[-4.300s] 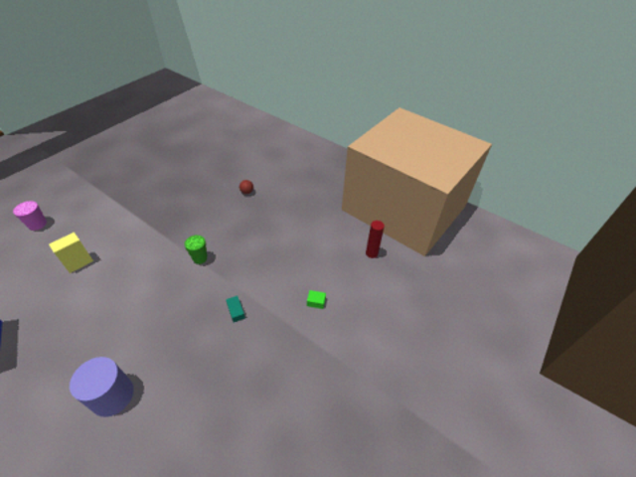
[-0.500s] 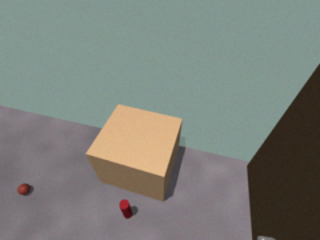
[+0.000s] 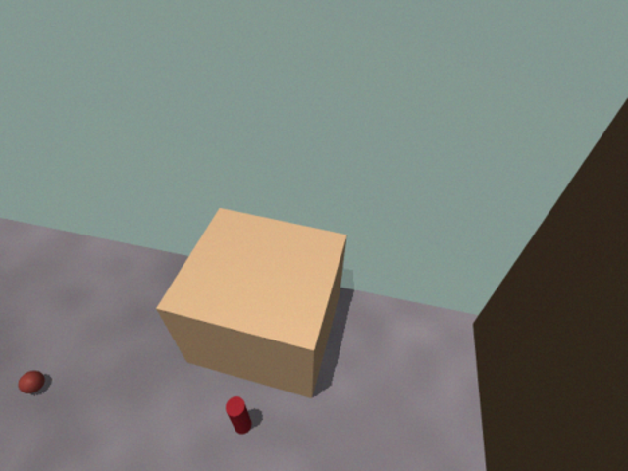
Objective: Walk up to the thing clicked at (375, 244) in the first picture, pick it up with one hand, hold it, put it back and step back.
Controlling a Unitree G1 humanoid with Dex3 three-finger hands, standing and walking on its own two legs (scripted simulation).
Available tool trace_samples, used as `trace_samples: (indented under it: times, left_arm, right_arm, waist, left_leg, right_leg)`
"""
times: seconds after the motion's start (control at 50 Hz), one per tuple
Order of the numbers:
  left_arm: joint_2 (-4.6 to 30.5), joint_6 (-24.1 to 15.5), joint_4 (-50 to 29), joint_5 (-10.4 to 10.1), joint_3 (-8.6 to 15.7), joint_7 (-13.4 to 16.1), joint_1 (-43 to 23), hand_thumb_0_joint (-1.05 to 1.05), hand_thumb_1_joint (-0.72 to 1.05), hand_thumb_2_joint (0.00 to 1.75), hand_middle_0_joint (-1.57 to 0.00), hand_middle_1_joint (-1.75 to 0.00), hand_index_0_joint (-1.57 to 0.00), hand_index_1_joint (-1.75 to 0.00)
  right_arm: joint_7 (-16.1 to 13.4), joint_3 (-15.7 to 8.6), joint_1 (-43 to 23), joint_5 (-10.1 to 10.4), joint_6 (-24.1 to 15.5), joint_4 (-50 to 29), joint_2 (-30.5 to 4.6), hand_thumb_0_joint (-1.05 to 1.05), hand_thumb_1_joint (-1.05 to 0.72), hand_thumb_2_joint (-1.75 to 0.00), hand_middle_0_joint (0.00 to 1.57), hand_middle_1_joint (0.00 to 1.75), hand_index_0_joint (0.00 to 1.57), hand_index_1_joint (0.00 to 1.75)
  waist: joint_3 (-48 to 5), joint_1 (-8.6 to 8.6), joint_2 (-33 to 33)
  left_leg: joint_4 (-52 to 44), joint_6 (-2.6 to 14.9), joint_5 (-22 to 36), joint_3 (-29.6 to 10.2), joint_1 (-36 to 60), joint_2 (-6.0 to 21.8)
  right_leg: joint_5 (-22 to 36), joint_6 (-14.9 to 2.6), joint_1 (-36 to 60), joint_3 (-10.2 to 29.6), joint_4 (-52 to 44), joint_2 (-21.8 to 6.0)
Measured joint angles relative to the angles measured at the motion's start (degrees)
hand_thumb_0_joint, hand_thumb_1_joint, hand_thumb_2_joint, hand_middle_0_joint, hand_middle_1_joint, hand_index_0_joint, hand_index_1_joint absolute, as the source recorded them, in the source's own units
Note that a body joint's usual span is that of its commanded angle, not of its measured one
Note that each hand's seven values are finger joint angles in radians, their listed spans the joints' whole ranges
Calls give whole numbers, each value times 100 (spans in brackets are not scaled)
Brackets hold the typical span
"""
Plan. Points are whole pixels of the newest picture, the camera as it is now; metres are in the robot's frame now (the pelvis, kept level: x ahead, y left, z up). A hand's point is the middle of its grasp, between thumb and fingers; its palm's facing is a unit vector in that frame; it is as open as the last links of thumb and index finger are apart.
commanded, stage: walk up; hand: left
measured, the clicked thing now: (239, 416) +0.39 +0.22 -0.69
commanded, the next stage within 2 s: stand in 0.14 s
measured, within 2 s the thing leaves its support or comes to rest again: neither
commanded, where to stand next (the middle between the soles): +0.03 +0.00 m, yaw +0 degrees
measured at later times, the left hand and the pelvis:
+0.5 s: hand out of the picture +0.09 +0.25 -0.16, palm faces -0.02 -0.94 -0.34, open 7.4 cm; pelvis +0.01 +0.00 +0.00, yaw +0 degrees
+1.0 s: hand out of the picture +0.09 +0.25 -0.15, palm faces -0.03 -0.94 -0.35, open 7.4 cm; pelvis +0.02 -0.01 +0.00, yaw +0 degrees
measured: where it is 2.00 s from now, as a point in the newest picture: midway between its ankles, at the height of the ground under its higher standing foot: outside the picture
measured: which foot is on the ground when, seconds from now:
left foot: down 0.00-1.00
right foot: down 0.00-1.00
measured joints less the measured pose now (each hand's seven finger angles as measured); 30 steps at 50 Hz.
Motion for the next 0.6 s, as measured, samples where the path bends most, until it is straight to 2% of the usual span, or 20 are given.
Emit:
trace_samples:
  times: [0.6]
  left_arm:
    - [47,-4,-191,7,-75,12,231,1,90,90,-21,-30,-20,-30]
  right_arm:
    - [-17,-2,-84,-38,-26,-227,-15,0,-90,-90,20,30,21,30]
  waist:
    - [-36,64,-9]
  left_leg:
    - [-60,-38,-72,-8,122,7]
  right_leg:
    - [-130,-23,79,-11,39,5]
